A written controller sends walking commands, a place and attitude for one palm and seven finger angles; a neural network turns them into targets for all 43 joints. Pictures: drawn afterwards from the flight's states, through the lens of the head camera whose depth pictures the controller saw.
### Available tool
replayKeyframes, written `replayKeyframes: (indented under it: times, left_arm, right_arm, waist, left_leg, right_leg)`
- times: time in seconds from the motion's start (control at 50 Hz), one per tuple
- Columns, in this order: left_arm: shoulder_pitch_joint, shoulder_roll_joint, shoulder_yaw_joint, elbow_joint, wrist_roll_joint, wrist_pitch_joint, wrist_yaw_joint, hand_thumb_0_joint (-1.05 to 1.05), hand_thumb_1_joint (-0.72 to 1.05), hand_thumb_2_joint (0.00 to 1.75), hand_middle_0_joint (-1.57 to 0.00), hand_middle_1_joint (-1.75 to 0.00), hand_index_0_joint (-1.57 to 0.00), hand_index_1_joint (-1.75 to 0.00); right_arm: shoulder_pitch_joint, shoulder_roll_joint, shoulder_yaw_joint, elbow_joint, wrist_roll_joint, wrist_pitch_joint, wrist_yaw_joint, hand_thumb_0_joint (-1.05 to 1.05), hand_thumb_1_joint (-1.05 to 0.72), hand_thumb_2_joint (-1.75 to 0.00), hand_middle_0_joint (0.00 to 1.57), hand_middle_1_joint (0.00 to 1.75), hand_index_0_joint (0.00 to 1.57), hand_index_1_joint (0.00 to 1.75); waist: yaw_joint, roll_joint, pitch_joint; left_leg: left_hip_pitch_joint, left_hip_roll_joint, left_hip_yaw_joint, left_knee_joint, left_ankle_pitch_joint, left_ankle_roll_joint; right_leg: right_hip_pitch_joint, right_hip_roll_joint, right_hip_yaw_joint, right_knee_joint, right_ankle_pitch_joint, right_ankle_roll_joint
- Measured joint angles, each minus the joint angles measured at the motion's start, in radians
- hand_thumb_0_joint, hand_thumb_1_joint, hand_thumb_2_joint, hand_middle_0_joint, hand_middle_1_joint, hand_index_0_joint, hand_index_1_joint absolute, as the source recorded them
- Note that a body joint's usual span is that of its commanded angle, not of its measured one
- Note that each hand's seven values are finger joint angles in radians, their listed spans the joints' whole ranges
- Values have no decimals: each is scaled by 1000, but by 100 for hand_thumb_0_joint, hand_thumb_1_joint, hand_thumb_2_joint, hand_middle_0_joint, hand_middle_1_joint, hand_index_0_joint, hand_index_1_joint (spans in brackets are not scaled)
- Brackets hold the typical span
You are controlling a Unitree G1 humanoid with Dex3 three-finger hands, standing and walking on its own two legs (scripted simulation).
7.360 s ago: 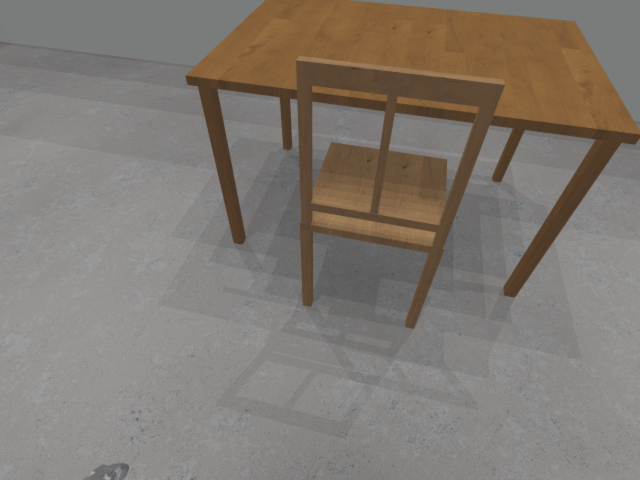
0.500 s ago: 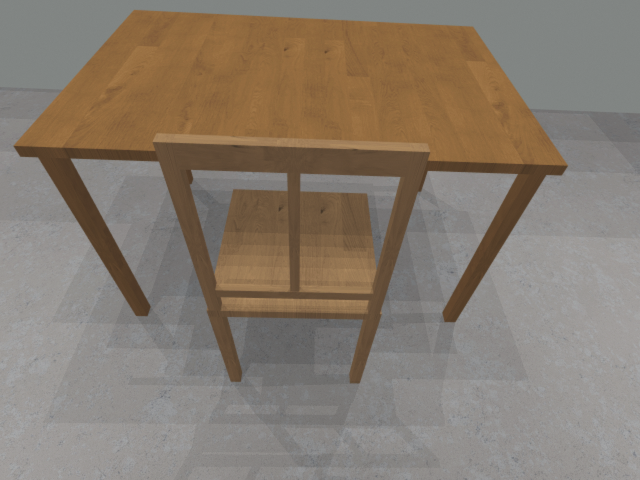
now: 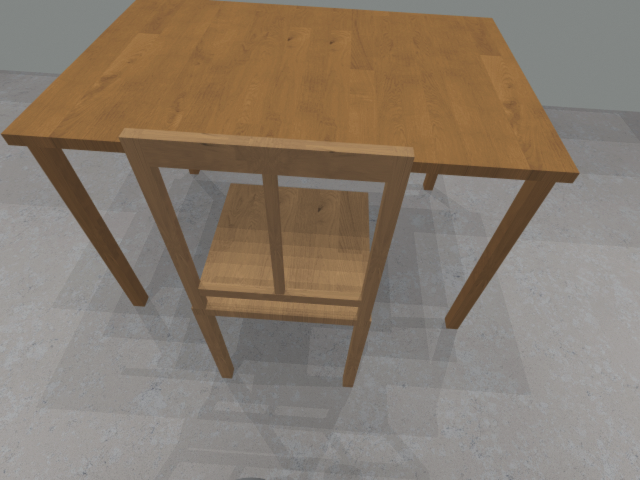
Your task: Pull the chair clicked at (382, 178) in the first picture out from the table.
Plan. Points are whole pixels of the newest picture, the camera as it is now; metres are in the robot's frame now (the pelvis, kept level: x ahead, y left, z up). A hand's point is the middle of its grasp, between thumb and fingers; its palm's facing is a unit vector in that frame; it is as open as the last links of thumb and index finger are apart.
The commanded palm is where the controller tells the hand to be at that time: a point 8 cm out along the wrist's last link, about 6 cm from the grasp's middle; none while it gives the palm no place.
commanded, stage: shuffle to correct the standing spot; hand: left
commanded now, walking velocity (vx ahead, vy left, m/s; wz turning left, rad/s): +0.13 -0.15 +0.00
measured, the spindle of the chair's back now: (275, 241) +0.51 +0.12 -0.07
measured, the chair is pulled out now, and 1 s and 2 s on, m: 0.00 0.00 0.00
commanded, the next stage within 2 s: come to a stop and stand still in 0.32 s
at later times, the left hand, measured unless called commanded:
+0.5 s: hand out of the picture +0.09 +0.12 -0.16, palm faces +0.03 -0.98 -0.20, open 7.3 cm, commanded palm none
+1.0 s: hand out of the picture +0.06 +0.13 -0.19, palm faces +0.12 -0.96 -0.24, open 7.4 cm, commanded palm none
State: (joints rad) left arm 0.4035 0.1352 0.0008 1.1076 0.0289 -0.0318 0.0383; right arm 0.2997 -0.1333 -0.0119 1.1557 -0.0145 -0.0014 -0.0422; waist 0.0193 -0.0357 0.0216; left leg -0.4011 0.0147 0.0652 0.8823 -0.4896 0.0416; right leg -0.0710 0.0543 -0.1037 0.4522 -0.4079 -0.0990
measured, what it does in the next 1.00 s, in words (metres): steps on the spot: left foot, then right foot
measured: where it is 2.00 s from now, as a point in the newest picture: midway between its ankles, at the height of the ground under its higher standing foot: outside the picture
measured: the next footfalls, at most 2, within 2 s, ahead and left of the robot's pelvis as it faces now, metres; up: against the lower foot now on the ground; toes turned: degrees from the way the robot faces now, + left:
left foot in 0.18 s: +0.11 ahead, +0.08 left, +0.00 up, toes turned +7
right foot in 0.54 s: +0.15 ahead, -0.24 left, +0.00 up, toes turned -3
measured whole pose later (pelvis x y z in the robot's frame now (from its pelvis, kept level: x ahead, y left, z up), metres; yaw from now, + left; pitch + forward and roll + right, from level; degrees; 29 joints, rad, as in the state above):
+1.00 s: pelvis +0.04 -0.07 -0.01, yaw +2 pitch -2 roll +1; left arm 0.25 0.23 0.06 0.99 0.03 0.06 0.04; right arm 0.15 -0.18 -0.04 0.93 -0.01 0.03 -0.01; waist 0.04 -0.08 0.09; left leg -0.28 -0.02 0.05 0.58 -0.25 0.02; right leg -0.38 -0.11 0.00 0.73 -0.38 0.03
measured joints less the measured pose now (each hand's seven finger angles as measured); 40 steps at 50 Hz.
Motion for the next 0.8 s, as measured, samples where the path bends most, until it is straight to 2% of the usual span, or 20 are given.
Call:
replayKeyframes:
  times: [0.06,0.1,0.14,0.18,0.2,0.24,0.26,0.3,0.38,0.42,0.52,0.54,0.56,0.62,0.74,0.8]
  left_arm:
    - [25,-18,-7,12,3,0,-1,0,91,90,-19,-30,-20,-29]
    - [42,-27,-10,22,3,6,-5,0,91,90,-19,-30,-20,-29]
    - [56,-31,-11,33,0,15,-12,0,91,89,-20,-30,-20,-29]
    - [69,-34,-9,39,-6,25,-19,1,90,89,-20,-30,-20,-29]
    - [63,-30,-7,42,-9,33,-22,1,90,89,-20,-30,-20,-29]
    - [42,-17,1,29,-2,53,-24,1,90,89,-20,-30,-20,-29]
    - [23,-10,7,18,4,60,-25,1,90,89,-20,-30,-20,-29]
    - [-24,3,20,-18,11,65,-32,1,91,89,-20,-30,-20,-29]
    - [-104,22,36,-97,7,56,-42,1,91,89,-19,-30,-20,-29]
    - [-127,32,41,-116,6,55,-42,1,91,90,-19,-30,-20,-29]
    - [-146,62,43,-125,2,35,-41,1,92,90,-19,-30,-20,-29]
    - [-140,73,41,-124,2,20,-36,1,91,90,-19,-30,-20,-29]
    - [-146,66,40,-111,1,13,-29,1,91,90,-19,-30,-20,-29]
    - [-154,31,20,-94,1,19,-29,1,91,90,-19,-30,-20,-29]
    - [-170,27,24,-112,1,16,-3,1,93,89,-20,-30,-21,-29]
    - [-176,33,29,-123,1,21,8,1,92,89,-20,-30,-21,-30]
  right_arm:
    - [-46,-6,-4,-19,1,2,2,0,-91,-90,19,29,20,30]
    - [-79,-5,-6,-40,2,-1,2,0,-91,-90,19,29,20,30]
    - [-106,0,-4,-64,2,-15,-2,0,-91,-90,19,29,19,30]
    - [-121,6,-4,-86,-2,-38,-7,0,-91,-90,19,29,20,30]
    - [-126,13,-3,-95,-4,-45,-11,0,-91,-90,19,29,20,30]
    - [-117,23,0,-114,-2,-48,-10,0,-91,-90,19,29,20,30]
    - [-107,22,-5,-120,0,-48,-16,0,-92,-90,20,29,20,30]
    - [-88,9,-11,-119,-1,-45,-18,-1,-93,-90,20,29,20,30]
    - [-58,-16,-16,-103,-10,-26,0,-1,-93,-90,20,30,20,30]
    - [-51,-23,-21,-104,-14,-14,10,0,-93,-90,20,30,20,30]
    - [-28,-35,-30,-121,-18,6,23,0,-91,-90,20,30,20,30]
    - [-18,-31,-28,-122,-14,8,24,0,-91,-90,20,30,20,30]
    - [-19,-37,-28,-117,-10,16,24,0,-91,-90,20,30,20,30]
    - [-11,-57,-32,-109,-2,34,21,0,-91,-90,20,29,20,30]
    - [-45,-60,-34,-132,6,59,23,0,-91,-90,19,29,19,30]
    - [-83,-67,-40,-158,5,76,28,0,-91,-90,19,29,19,30]
  waist:
    - [12,-8,15]
    - [14,-14,21]
    - [9,-23,28]
    - [0,-25,32]
    - [-3,-38,36]
    - [-5,-51,34]
    - [-5,-49,32]
    - [-1,-35,30]
    - [9,3,30]
    - [3,19,28]
    - [-31,41,25]
    - [-30,20,17]
    - [-27,29,20]
    - [-31,64,16]
    - [-4,28,42]
    - [9,18,63]
  left_leg:
    - [-35,9,32,26,3,-2]
    - [-35,8,54,-32,38,-1]
    - [0,-3,74,-150,122,5]
    - [49,-2,81,-242,243,29]
    - [52,-3,89,-222,230,34]
    - [71,-2,95,-217,187,30]
    - [84,0,90,-235,183,24]
    - [105,7,70,-286,207,8]
    - [130,32,28,-375,260,-17]
    - [135,49,15,-396,269,-30]
    - [117,87,-8,-342,227,-78]
    - [103,77,-4,-299,188,-82]
    - [92,78,-18,-253,126,-80]
    - [70,54,-46,-155,6,-67]
    - [5,-36,-13,44,-29,-89]
    - [-32,-58,-17,104,-12,-97]
  right_leg:
    - [32,11,-2,-19,-6,-7]
    - [45,17,-1,-18,-17,-10]
    - [47,21,-3,20,-43,-11]
    - [-3,26,-5,173,-76,-3]
    - [-62,16,4,324,-92,19]
    - [-186,5,35,597,-112,39]
    - [-241,-5,44,680,-96,48]
    - [-332,-37,61,744,-38,62]
    - [-411,-112,92,609,49,91]
    - [-409,-135,91,497,62,105]
    - [-297,-134,60,178,118,127]
    - [-272,-142,74,114,173,133]
    - [-278,-133,75,135,188,136]
    - [-256,-117,51,148,140,118]
    - [-222,-137,54,87,167,100]
    - [-219,-148,50,70,186,104]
